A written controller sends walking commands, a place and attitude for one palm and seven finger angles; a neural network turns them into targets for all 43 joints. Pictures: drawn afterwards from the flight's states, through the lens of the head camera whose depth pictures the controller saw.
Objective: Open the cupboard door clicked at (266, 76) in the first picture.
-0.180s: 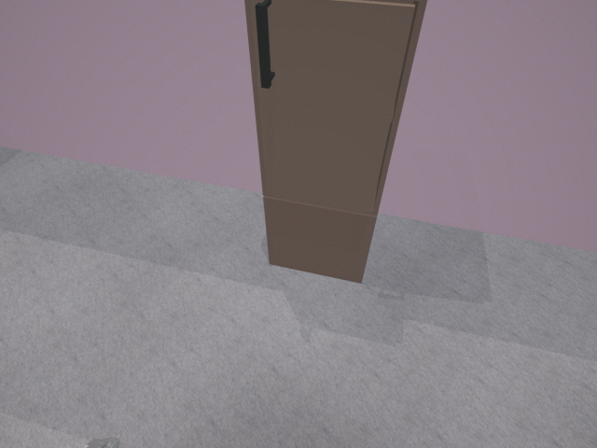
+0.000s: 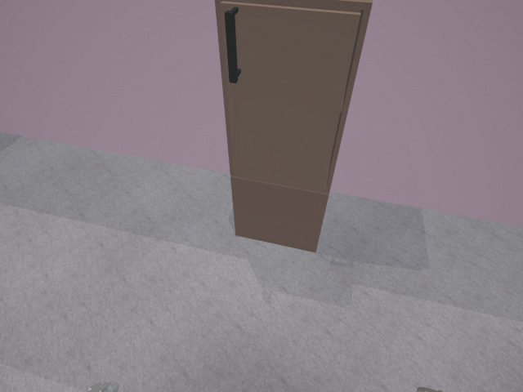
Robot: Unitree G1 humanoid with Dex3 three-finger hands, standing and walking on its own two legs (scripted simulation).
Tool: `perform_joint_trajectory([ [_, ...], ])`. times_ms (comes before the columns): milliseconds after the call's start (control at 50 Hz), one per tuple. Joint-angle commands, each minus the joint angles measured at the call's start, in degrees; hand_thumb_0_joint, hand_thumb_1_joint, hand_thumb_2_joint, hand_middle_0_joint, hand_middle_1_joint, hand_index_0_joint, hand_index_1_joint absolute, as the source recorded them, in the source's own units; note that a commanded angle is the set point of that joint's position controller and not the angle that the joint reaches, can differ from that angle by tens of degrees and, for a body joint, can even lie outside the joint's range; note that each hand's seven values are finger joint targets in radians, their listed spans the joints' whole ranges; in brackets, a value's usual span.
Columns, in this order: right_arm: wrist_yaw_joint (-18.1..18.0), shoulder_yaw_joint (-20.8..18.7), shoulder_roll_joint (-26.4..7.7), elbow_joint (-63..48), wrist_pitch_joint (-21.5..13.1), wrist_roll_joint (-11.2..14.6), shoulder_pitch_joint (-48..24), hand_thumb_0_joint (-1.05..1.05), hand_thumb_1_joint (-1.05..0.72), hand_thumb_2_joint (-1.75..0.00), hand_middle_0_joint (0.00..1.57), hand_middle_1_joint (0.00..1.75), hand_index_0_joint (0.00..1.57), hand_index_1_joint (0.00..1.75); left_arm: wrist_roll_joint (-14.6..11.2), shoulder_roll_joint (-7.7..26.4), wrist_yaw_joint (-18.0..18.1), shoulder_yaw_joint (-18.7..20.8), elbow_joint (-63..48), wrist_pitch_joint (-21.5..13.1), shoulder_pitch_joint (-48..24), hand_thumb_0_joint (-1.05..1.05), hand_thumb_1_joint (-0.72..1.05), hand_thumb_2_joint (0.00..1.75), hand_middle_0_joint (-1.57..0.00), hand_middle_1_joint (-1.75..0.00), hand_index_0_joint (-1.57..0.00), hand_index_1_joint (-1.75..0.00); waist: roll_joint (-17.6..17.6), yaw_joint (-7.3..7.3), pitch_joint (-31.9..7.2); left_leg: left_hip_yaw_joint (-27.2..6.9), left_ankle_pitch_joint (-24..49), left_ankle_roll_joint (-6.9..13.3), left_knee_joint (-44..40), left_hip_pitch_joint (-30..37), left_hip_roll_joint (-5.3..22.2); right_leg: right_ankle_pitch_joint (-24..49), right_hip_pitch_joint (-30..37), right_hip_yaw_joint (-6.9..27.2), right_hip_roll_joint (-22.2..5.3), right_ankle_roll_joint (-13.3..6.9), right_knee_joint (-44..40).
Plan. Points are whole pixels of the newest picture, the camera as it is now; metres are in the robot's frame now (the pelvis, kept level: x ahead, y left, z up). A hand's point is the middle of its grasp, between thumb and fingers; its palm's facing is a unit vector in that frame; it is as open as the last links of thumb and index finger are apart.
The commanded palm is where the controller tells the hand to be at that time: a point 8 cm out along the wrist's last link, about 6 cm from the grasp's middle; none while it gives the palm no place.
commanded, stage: stand and wait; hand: left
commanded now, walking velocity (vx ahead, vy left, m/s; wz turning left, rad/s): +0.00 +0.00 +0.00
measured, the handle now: (234, 46) +0.90 +0.14 +0.15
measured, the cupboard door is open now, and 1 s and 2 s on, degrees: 0 0 0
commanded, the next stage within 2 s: look at it before walking up in 0.64 s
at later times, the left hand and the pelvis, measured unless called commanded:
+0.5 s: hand out of the picture +0.05 +0.24 -0.15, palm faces -0.02 -0.94 -0.34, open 7.4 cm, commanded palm none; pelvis -0.01 -0.01 +0.00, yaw +0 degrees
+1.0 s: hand out of the picture +0.06 +0.24 -0.15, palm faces -0.02 -0.94 -0.33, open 7.4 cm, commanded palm none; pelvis -0.01 -0.01 +0.01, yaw +0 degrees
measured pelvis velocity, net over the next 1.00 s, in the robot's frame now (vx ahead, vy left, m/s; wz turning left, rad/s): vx -0.01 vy -0.01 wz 0.00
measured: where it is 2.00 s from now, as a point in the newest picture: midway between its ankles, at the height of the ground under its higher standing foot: outside the picture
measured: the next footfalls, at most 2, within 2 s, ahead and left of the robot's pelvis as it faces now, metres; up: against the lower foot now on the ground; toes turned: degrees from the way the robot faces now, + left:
none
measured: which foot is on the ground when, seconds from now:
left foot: down 0.00-1.00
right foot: down 0.00-1.00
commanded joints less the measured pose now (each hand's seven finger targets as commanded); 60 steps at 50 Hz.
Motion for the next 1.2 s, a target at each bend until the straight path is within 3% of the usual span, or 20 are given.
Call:
perform_joint_trajectory([
  [0, -0.97, -3.08, -11.78, -2.81, -1.25, 0.21, -2.3, 0.0, -0.9, -0.9, 0.2, 0.3, 0.2, 0.3, 0.13, 12.59, 0.96, 3.26, -3.26, -1.63, -2.69, 0.0, 0.9, 0.9, -0.2, -0.3, -0.2, -0.3, -0.97, -0.61, -1.89, -5.08, 10.84, 2.27, -4.17, 0.17, 6.11, 11.59, 0.41, 5.17, -5.62, -2.57, -5.24],
  [100, -1.02, -3.05, -11.57, -1.9, -1.3, 0.26, -2.31, 0.0, -0.9, -0.9, 0.2, 0.3, 0.2, 0.3, 0.06, 12.34, 0.96, 3.36, -2.49, -1.74, -2.34, 0.0, 0.9, 0.9, -0.2, -0.3, -0.2, -0.3, -0.43, -0.61, -2.42, -4.96, 11.33, 2.02, -4.43, 0.82, 6.24, 12.49, 0.94, 5.29, -5.72, -2.56, -5.84],
  [480, -0.88, -2.62, -12.01, 2.0, -1.07, 0.44, -0.4, 0.0, -0.9, -0.9, 0.2, 0.3, 0.2, 0.3, -0.07, 12.46, 0.79, 3.12, 0.77, -1.69, -1.75, 0.0, 0.9, 0.9, -0.2, -0.3, -0.2, -0.3, -0.9, -0.56, 0.35, -5.68, 6.0, 1.52, -6.91, -0.31, 6.44, 4.61, -0.14, 6.61, -5.79, -2.53, -9.64],
  [620, -0.89, -2.58, -12.05, 2.3, -1.3, 0.53, 0.03, 0.0, -0.9, -0.9, 0.2, 0.3, 0.2, 0.3, -0.05, 12.39, 0.87, 3.13, 0.81, -1.81, -1.44, 0.0, 0.9, 0.9, -0.2, -0.3, -0.2, -0.3, -0.41, -0.53, -1.41, -5.87, 8.26, 1.64, -6.94, 0.52, 6.86, 7.67, 1.13, 6.15, -5.84, -2.45, -8.95],
  [1180, -0.95, -2.38, -12.31, 2.36, -1.26, 0.62, -1.03, 0.0, -0.9, -0.9, 0.2, 0.3, 0.2, 0.3, 0.04, 12.43, 0.85, 3.2, 1.01, -1.82, -1.56, 0.0, 0.9, 0.9, -0.2, -0.3, -0.2, -0.3, -0.34, -0.36, -0.69, -6.09, 10.31, 1.47, -8.15, 1.62, 7.03, 10.3, 2.19, 5.46, -5.87, -2.1, -9.85],
])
